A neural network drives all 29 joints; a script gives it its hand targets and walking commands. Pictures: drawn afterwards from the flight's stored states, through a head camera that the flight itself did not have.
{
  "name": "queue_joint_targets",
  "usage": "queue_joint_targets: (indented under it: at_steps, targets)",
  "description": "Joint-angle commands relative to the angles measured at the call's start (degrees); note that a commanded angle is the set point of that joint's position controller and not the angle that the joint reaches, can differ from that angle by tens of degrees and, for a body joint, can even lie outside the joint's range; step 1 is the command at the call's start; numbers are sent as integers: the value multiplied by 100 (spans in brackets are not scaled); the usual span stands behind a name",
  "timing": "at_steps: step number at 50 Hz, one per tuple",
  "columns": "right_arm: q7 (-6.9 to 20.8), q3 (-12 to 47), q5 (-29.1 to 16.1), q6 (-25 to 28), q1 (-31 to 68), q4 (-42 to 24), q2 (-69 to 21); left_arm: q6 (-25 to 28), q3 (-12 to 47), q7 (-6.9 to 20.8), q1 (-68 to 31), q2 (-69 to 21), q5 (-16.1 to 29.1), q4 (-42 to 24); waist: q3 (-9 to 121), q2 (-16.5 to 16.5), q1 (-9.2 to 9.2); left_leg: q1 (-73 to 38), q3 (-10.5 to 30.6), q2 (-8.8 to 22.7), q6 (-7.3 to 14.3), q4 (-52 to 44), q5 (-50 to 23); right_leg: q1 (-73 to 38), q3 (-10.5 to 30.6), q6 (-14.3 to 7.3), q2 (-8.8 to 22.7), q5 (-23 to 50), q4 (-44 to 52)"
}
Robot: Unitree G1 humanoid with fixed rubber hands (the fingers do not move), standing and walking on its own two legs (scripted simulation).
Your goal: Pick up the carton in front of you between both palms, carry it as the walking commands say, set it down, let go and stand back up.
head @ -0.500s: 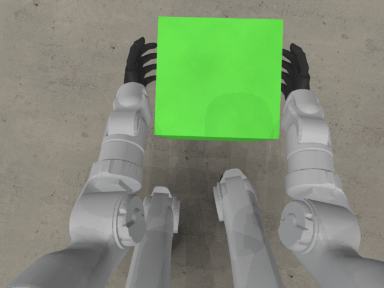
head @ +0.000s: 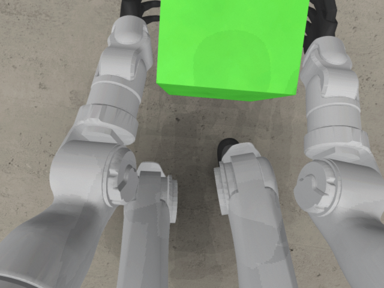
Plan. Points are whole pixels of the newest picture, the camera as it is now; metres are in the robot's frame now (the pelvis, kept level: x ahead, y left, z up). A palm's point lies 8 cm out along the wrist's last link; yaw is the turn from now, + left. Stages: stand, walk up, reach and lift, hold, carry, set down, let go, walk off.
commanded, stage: set down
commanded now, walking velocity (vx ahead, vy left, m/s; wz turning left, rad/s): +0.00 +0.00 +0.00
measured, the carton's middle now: (221, 42) +0.50 -0.14 -0.23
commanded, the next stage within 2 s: none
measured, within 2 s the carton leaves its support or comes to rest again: rests again in 0.66 s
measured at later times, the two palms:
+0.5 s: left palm (133, 26) +0.55 +0.01 -0.18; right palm (303, 48) +0.45 -0.28 -0.19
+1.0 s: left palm (132, 30) +0.55 +0.02 -0.20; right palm (301, 47) +0.46 -0.28 -0.21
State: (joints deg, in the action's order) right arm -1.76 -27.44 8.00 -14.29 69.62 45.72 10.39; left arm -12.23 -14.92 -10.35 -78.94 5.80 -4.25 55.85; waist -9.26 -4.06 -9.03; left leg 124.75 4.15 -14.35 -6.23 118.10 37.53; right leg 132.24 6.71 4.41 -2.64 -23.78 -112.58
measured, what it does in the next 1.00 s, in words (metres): stands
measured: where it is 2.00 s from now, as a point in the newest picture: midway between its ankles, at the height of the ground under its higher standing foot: (193, 201)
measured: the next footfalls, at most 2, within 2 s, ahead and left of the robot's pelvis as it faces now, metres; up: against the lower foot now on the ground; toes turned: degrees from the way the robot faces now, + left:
none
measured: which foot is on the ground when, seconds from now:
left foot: down 0.00-1.00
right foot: down 0.00-1.00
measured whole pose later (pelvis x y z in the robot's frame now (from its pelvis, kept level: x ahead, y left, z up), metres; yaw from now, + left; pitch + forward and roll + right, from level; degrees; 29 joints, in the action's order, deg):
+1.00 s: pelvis -0.01 +0.01 -0.03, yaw -1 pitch +39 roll -1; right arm 3.4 -27.1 6.8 -7.5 76.4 60.8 15.9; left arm -7.2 -10.0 -5.7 -85.4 10.7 -3.3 66.7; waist -17.1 -5.3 -9.8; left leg 127.9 2.6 -11.6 -3.3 124.9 36.4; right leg 132.6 3.7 3.2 2.4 -24.8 -118.0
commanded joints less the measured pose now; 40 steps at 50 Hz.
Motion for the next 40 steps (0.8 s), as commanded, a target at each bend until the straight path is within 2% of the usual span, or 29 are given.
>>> queue_joint_targets:
  at_steps: [1, 6, 12, 19, 28, 33, 40]
  targets:
    - [1432, 2268, -666, 252, 3752, -416, -4223, 262, 2148, 1266, -3329, -5133, 603, -615, 6833, -599, -677, -1599, -967, 99, 337, -1049, -1434, -4816, -1196, -221, -202, 2162, 392]
    - [1575, 2050, -608, 256, 3450, -106, -4192, 280, 2276, 1257, -3157, -5292, 602, -547, 6677, -893, -782, -1732, -861, 134, 298, -1005, -1702, -4404, -1204, -287, -140, 2270, 266]
    - [1677, 1779, -473, 301, 3454, 18, -3921, 303, 2168, 1266, -3052, -5176, 514, -376, 6262, -984, -801, -1607, -752, 156, 323, -1022, -1714, -3822, -1211, -349, -51, 2044, 194]
    - [1637, 1735, -414, 436, 3670, 38, -3535, 382, 2035, 1284, -3102, -4844, 579, -188, 5814, -776, -822, -1342, -666, 159, 380, -971, -1596, -3636, -1187, -386, 18, 1891, 125]
    - [1537, 1713, -454, 610, 3682, 245, -3246, 481, 1863, 1348, -3030, -4432, 567, 100, 5323, -664, -791, -957, -678, 176, 442, -836, -1406, -3632, -1076, -411, 27, 1846, 65]
    - [1485, 1688, -540, 704, 3630, 453, -3163, 577, 1836, 1384, -3023, -4187, 548, 152, 5026, -675, -710, -742, -680, 206, 478, -749, -1375, -3594, -974, -423, 16, 1898, 8]
    - [1406, 1411, -415, 756, 3411, 851, -2773, 620, 1650, 1433, -2902, -3693, 392, 376, 4381, -805, -639, -557, -634, 240, 512, -733, -1054, -3241, -888, -465, 34, 1498, -29]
